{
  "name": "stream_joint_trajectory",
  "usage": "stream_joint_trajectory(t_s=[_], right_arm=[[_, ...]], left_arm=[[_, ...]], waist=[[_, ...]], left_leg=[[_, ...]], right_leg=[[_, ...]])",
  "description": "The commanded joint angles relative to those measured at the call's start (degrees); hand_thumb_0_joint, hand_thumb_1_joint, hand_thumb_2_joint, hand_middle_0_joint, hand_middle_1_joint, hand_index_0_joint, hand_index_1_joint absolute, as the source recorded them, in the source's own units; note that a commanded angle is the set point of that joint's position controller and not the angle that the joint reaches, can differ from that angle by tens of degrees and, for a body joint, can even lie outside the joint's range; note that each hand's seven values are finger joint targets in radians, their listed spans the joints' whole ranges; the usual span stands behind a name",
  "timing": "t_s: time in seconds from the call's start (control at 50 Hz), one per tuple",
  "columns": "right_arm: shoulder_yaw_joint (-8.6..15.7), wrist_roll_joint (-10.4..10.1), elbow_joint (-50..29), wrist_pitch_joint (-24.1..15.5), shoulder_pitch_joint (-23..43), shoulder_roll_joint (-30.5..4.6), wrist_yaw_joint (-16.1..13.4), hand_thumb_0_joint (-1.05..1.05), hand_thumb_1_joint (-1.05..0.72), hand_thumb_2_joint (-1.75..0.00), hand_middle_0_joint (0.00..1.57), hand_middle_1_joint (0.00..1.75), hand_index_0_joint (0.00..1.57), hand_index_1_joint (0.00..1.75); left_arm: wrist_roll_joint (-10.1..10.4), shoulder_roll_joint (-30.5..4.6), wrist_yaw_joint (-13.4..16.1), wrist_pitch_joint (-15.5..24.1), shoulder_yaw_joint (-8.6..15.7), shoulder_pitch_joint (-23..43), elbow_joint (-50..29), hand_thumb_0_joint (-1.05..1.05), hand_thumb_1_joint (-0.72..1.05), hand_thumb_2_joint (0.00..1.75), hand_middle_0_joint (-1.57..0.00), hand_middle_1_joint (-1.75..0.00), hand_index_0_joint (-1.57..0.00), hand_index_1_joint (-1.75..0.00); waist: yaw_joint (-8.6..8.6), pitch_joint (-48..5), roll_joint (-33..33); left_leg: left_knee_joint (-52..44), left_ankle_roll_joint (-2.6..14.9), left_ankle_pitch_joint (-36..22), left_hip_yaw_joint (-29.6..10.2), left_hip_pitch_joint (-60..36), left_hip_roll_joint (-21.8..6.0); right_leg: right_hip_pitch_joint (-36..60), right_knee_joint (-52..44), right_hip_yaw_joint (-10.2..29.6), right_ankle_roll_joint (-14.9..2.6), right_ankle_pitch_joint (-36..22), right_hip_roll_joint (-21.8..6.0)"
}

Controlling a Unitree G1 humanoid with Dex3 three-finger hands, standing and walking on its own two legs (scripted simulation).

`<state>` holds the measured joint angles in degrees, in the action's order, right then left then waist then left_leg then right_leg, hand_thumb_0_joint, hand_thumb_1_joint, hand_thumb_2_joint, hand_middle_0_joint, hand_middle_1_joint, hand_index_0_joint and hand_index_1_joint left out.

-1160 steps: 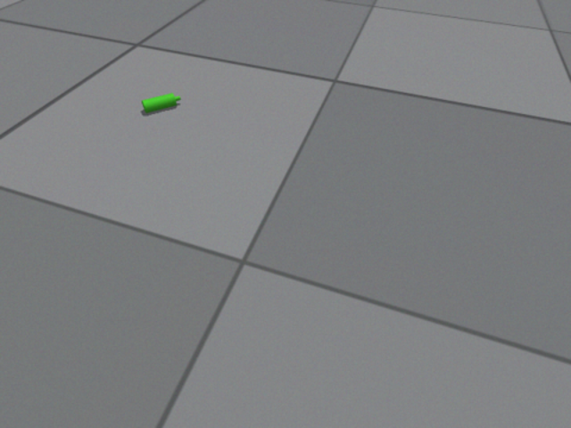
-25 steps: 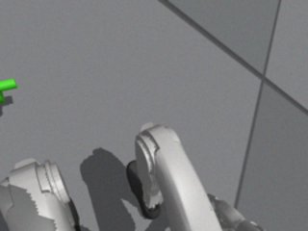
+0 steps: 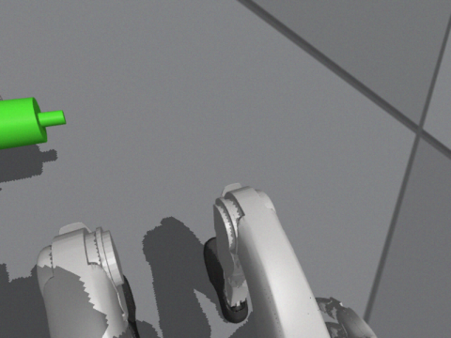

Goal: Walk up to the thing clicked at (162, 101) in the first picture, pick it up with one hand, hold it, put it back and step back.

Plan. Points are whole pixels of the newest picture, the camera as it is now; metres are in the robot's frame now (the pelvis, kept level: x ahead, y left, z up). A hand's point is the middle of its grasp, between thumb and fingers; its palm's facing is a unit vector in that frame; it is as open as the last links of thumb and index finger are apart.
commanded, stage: lift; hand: left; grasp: from above
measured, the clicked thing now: out of the picture +0.50 +0.30 -0.16
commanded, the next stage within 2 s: hold in 1.62 s
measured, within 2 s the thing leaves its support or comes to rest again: neither
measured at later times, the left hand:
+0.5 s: hand out of the picture +0.42 +0.32 -0.01, palm faces -0.45 -0.10 -0.89, open 10.4 cm
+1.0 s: hand out of the picture +0.34 +0.29 +0.20, palm faces -0.44 -0.14 -0.89, open 10.4 cm
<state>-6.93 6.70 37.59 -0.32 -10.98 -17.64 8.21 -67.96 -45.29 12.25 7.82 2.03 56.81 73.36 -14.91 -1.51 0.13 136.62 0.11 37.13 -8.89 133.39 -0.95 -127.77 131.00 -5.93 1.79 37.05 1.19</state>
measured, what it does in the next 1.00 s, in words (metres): rises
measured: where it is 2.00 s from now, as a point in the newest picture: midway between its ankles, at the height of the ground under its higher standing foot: (180, 314)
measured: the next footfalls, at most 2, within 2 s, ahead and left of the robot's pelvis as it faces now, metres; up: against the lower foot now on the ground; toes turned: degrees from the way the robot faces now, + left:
none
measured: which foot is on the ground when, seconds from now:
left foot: down 0.00-1.00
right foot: down 0.00-1.00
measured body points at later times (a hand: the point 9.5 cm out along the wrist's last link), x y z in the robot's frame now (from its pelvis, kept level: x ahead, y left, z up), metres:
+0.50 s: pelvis +0.00 +0.00 +0.09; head +0.19 +0.06 +0.49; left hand +0.44 +0.32 +0.04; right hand +0.10 -0.26 -0.03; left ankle +0.08 +0.13 -0.30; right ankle +0.11 -0.12 -0.30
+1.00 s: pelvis +0.01 +0.00 +0.27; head +0.11 +0.03 +0.71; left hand +0.36 +0.29 +0.25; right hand +0.15 -0.24 +0.15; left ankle +0.08 +0.13 -0.30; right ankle +0.11 -0.12 -0.30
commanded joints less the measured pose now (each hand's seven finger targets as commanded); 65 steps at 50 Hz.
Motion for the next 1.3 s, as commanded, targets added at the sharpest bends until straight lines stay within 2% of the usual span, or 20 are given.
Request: stream_joint_trajectory(t_s=[0.0,0.08,0.16,0.24,0.26,0.34,0.4,0.5,0.58,0.66,0.72,0.8,0.88,0.92,0.98,1.02,1.06,1.14,1.2,1.28], right_arm=[[5.9,-0.6,-1.4,1.0,-12.0,-13.6,-1.6,0.00,-0.92,-0.91,0.20,0.30,0.20,0.30],[6.7,-1.6,-1.6,1.8,-12.4,-13.2,-2.3,0.00,-0.91,-0.90,0.20,0.30,0.20,0.30],[8.0,-2.6,-2.1,2.6,-12.1,-13.8,-3.0,0.00,-0.91,-0.90,0.20,0.30,0.20,0.30],[9.2,-3.6,-3.3,3.1,-11.5,-12.7,-3.7,0.00,-0.91,-0.90,0.20,0.30,0.20,0.30],[9.3,-3.9,-3.4,3.0,-11.2,-12.3,-3.8,0.00,-0.91,-0.90,0.20,0.30,0.20,0.30],[9.9,-5.0,-4.3,3.1,-10.5,-11.6,-4.8,0.00,-0.90,-0.90,0.20,0.30,0.20,0.30],[10.3,-5.5,-4.1,2.8,-10.3,-10.8,-5.5,0.00,-0.90,-0.90,0.20,0.30,0.20,0.30],[10.7,-6.5,-4.4,2.6,-9.2,-10.1,-6.8,0.00,-0.90,-0.90,0.20,0.30,0.20,0.30],[10.9,-7.0,-4.8,2.5,-7.7,-9.2,-7.9,0.00,-0.89,-0.90,0.20,0.30,0.20,0.30],[11.0,-7.6,-4.5,2.4,-6.2,-8.2,-8.8,0.00,-0.89,-0.90,0.20,0.30,0.20,0.30],[11.1,-7.9,-4.1,2.3,-5.4,-7.4,-9.3,0.00,-0.89,-0.90,0.20,0.30,0.20,0.30],[10.9,-8.5,-4.2,2.0,-4.2,-6.2,-10.0,0.00,-0.89,-0.90,0.20,0.30,0.20,0.30],[10.7,-9.0,-3.7,0.8,-3.4,-5.8,-11.1,0.00,-0.89,-0.90,0.20,0.30,0.20,0.30],[10.7,-9.2,-3.5,-0.1,-3.5,-5.3,-11.6,0.00,-0.90,-0.90,0.20,0.30,0.20,0.30],[10.7,-9.2,-3.0,-1.3,-3.1,-4.9,-12.2,0.00,-0.90,-0.90,0.20,0.30,0.20,0.30],[10.8,-9.2,-2.4,-2.1,-3.1,-5.1,-12.3,0.00,-0.89,-0.90,0.20,0.30,0.20,0.30],[10.8,-9.2,-2.3,-2.6,-3.1,-4.9,-12.2,0.00,-0.89,-0.90,0.20,0.30,0.20,0.30],[11.2,-9.3,-1.4,-3.2,-3.7,-4.9,-12.2,0.00,-0.89,-0.90,0.20,0.30,0.20,0.30],[11.3,-9.2,-0.4,-3.4,-4.3,-4.8,-12.2,0.00,-0.89,-0.90,0.20,0.30,0.20,0.30],[11.4,-9.2,-0.2,-3.3,-4.5,-4.5,-12.2,0.00,-0.89,-0.90,0.20,0.30,0.20,0.30]], left_arm=[[2.0,-14.3,-0.3,-0.8,1.7,19.2,-12.3,0.00,0.66,0.77,-0.97,-0.77,-1.00,-0.74],[4.6,-13.5,-2.8,-1.4,2.1,17.0,-15.8,0.00,0.70,0.77,-0.99,-0.78,-1.02,-0.74],[4.2,-13.7,-4.6,-1.3,2.7,12.6,-18.3,0.00,0.68,0.77,-0.98,-0.76,-1.01,-0.72],[5.6,-12.5,-5.7,-0.5,3.1,11.9,-26.1,0.00,0.68,0.79,-0.98,-0.76,-1.01,-0.73],[6.4,-10.7,-6.0,-0.4,2.4,10.7,-26.4,0.00,0.68,0.78,-0.99,-0.75,-1.01,-0.72],[7.9,-10.5,-6.7,-0.5,2.2,8.2,-31.4,0.00,0.68,0.79,-0.98,-0.75,-1.01,-0.72],[9.4,-6.6,-7.6,-1.0,0.1,6.4,-33.8,0.00,0.70,0.81,-0.99,-0.77,-1.02,-0.74],[10.8,-6.1,-8.4,-2.1,0.1,1.4,-37.9,0.00,0.71,0.79,-0.99,-0.75,-1.02,-0.72],[10.8,-5.1,-8.4,-3.0,0.2,-1.4,-41.1,0.00,0.70,0.78,-0.99,-0.75,-1.02,-0.72],[11.1,-3.2,-7.8,-4.6,-0.2,-6.2,-43.5,0.00,0.71,0.80,-1.01,-0.73,-1.03,-0.71],[11.2,-1.6,-8.1,-5.7,-0.6,-10.3,-43.2,0.00,0.69,0.80,-1.01,-0.71,-1.02,-0.70],[11.4,-0.3,-8.3,-6.7,-0.9,-14.9,-44.6,0.00,0.71,0.81,-1.02,-0.73,-1.04,-0.71],[12.3,3.0,-8.3,-7.1,-2.5,-18.6,-44.3,0.00,0.69,0.81,-1.02,-0.70,-1.03,-0.69],[11.8,4.0,-8.0,-6.8,-3.6,-17.8,-44.3,0.00,0.69,0.80,-1.02,-0.71,-1.03,-0.70],[12.0,5.5,-7.3,-6.3,-5.1,-17.4,-42.7,0.00,0.67,0.79,-1.01,-0.70,-1.02,-0.69],[11.6,5.1,-6.4,-5.8,-4.4,-17.1,-41.9,0.00,0.67,0.79,-1.00,-0.71,-1.01,-0.70],[11.0,7.0,-5.5,-5.5,-6.0,-16.3,-41.2,0.00,0.66,0.79,-0.99,-0.72,-1.00,-0.71],[10.4,7.5,-3.4,-6.0,-5.7,-17.8,-39.6,0.00,0.65,0.82,-0.98,-0.74,-0.99,-0.73],[10.0,9.3,-2.3,-7.1,-7.1,-17.5,-37.4,0.00,0.71,0.87,-1.03,-0.76,-1.03,-0.76],[10.6,9.5,-1.6,-8.4,-7.4,-18.0,-36.1,0.00,0.72,0.86,-1.03,-0.76,-1.04,-0.75]], waist=[[0.18,-43.8,19.4],[1.74,-45.1,18.9],[3.36,-43.3,18.4],[4.98,-46.4,18.8],[4.72,-45.7,18.1],[5.74,-46.5,16.4],[5.52,-46.4,14.9],[6.70,-45.2,13.8],[7.42,-44.5,13.1],[8.44,-44.8,12.0],[8.65,-41.3,10.6],[9.47,-38.5,8.5],[9.44,-31.8,6.9],[8.60,-30.0,5.7],[8.85,-26.4,5.9],[9.54,-25.7,6.3],[9.62,-25.3,7.0],[10.45,-25.8,6.4],[9.97,-24.1,5.7],[10.65,-22.8,3.8]], left_leg=[[-15.9,1.22,-8.7,6.1,-31.2,0.8],[-18.2,1.30,-9.6,6.4,-32.9,1.1],[-21.2,1.05,-8.6,5.9,-35.7,1.4],[-24.9,1.25,-6.4,5.8,-39.6,1.3],[-25.7,1.39,-5.7,5.7,-39.3,1.3],[-30.8,1.80,-1.9,4.5,-42.3,0.9],[-33.3,1.94,-2.0,4.3,-45.2,0.5],[-38.6,1.77,-3.6,4.1,-50.2,0.4],[-43.7,1.60,-3.1,4.0,-55.1,0.3],[-48.2,1.51,-6.7,4.9,-61.8,0.4],[-52.2,1.57,-8.8,5.1,-65.4,0.3],[-57.9,1.52,-7.3,5.7,-69.6,0.5],[-64.9,1.26,-3.5,4.9,-73.0,0.1],[-66.4,1.30,-4.7,5.9,-74.5,0.5],[-70.9,1.19,-2.9,5.7,-77.5,0.5],[-73.7,0.95,-2.0,5.0,-80.2,0.4],[-76.1,0.75,-2.1,5.3,-83.4,0.7],[-79.6,0.35,-7.3,6.2,-89.3,0.9],[-82.2,0.09,-11.1,6.4,-92.4,0.6],[-84.5,0.35,-16.2,7.9,-94.8,1.3]], right_leg=[[24.0,-15.6,-2.0,-4.42,-10.0,2.3],[25.3,-16.9,-1.8,-4.33,-10.8,1.8],[23.1,-18.5,-1.7,-4.94,-9.2,1.3],[24.4,-20.8,-0.8,-4.82,-7.7,1.0],[24.6,-21.4,-0.7,-4.63,-7.5,1.0],[27.5,-24.3,-0.3,-4.00,-5.9,1.1],[30.0,-26.6,-0.1,-3.66,-7.0,1.2],[35.8,-31.3,0.4,-3.40,-8.2,1.0],[40.1,-35.6,0.9,-3.25,-7.9,1.0],[46.7,-41.4,1.7,-3.14,-9.9,1.0],[50.5,-45.7,2.1,-3.02,-10.9,0.9],[58.1,-52.2,2.9,-3.03,-9.8,1.2],[62.3,-58.0,3.5,-2.90,-7.2,1.4],[65.2,-61.6,4.3,-3.00,-7.7,1.4],[67.6,-65.7,4.9,-2.87,-6.3,1.2],[69.4,-67.6,5.2,-2.81,-5.9,1.3],[71.4,-70.1,5.4,-2.92,-6.1,1.3],[77.4,-74.4,5.6,-2.89,-9.6,1.3],[80.0,-76.8,5.4,-2.80,-13.1,1.4],[86.3,-81.0,6.2,-2.61,-17.1,1.3]])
